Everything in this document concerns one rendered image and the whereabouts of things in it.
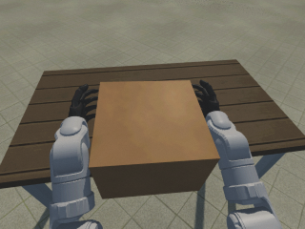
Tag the left robot forearm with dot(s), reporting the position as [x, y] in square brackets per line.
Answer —
[72, 195]

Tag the robot left hand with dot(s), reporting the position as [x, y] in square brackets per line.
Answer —
[78, 103]

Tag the carton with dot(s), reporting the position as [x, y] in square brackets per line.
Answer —
[150, 138]

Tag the robot left upper arm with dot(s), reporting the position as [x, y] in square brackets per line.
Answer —
[81, 224]

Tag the robot right hand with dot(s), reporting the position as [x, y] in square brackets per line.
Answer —
[208, 101]

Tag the right robot forearm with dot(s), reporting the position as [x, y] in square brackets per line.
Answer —
[241, 181]

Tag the table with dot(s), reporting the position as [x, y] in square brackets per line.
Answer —
[269, 132]

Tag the robot right upper arm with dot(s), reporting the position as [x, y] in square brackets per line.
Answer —
[252, 218]

